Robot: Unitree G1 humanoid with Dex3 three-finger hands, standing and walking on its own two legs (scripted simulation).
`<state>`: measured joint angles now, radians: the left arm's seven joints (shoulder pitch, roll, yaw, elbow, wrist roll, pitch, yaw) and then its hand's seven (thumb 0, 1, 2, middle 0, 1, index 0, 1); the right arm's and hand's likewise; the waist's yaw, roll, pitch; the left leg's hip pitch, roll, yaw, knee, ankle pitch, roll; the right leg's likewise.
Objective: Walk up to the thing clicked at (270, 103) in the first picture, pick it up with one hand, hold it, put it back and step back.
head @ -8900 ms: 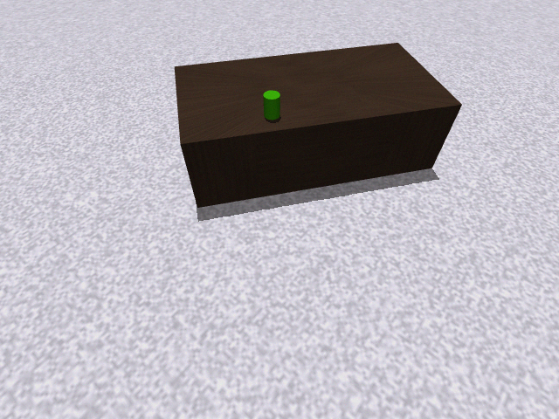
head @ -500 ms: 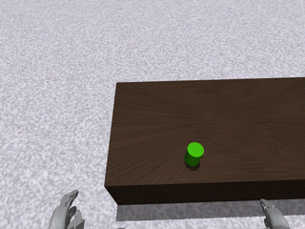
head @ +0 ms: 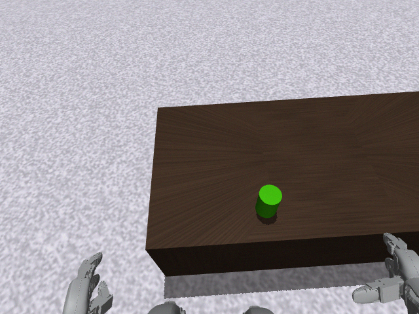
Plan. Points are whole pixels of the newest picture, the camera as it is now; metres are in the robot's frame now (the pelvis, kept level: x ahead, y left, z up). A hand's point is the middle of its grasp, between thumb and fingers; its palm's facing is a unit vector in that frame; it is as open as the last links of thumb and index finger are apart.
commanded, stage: go down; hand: right
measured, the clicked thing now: (268, 201) +0.47 -0.17 -0.29
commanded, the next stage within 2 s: approach in 1.58 s
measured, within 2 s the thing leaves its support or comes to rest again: neither
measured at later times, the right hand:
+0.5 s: hand (383, 208) +0.32 -0.33 -0.01, palm faces +0.14 +0.98 -0.17, open 17.5 cm
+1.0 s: hand (387, 181) +0.37 -0.35 +0.01, palm faces +0.14 +0.98 -0.12, open 17.4 cm
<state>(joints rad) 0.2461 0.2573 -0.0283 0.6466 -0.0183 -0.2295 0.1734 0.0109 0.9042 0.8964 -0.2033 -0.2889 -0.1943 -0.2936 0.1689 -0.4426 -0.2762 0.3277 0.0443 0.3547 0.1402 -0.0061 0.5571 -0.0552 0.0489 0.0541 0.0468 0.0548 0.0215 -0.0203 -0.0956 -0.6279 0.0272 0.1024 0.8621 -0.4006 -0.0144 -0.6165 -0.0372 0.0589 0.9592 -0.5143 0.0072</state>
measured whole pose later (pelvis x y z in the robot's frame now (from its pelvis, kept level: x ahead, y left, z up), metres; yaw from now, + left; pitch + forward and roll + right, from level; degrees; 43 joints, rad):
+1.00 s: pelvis -0.02 +0.00 -0.01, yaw +2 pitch +17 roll +3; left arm 0.36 0.32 -0.04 0.71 0.01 -0.14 0.10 0.01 0.92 0.89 -0.20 -0.29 -0.20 -0.29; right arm -0.56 -0.77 -0.56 1.18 0.06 -0.19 0.49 -0.01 0.51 -0.05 0.06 0.04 0.05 0.05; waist 0.08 0.02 -0.07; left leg -0.83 0.02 0.07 0.89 -0.35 -0.01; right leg -0.81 -0.05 0.03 1.00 -0.48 0.00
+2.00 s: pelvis -0.03 -0.01 -0.08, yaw +4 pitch +28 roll +4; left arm 0.31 0.35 -0.07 0.66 0.04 -0.15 0.04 0.01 0.90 0.90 -0.21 -0.30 -0.20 -0.30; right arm -0.69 -0.78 -0.63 1.25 0.19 -0.50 0.58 -0.01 0.57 -0.07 0.04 0.05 0.05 0.05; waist 0.11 0.02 -0.16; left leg -1.27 0.02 0.07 1.24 -0.46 -0.02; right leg -1.24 -0.05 0.04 1.36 -0.61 -0.01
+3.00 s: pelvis -0.09 -0.01 -0.28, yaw +4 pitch +37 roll +4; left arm 0.24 0.30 -0.05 0.63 0.06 -0.03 -0.04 0.00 0.93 0.88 -0.20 -0.29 -0.21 -0.28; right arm -0.93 -0.54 -0.50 1.06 0.04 -0.45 0.21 -0.01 0.53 -0.04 0.05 0.04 0.05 0.04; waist 0.18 -0.03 -0.16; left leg -2.04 0.06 0.04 1.95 -0.56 -0.01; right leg -1.99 0.00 0.05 2.07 -0.72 -0.01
